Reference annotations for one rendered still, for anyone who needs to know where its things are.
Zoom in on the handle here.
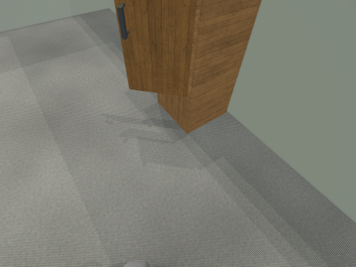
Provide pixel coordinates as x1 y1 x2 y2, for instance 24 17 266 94
117 3 129 39

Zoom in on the cupboard door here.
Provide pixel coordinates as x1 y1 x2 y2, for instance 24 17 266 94
114 0 197 97

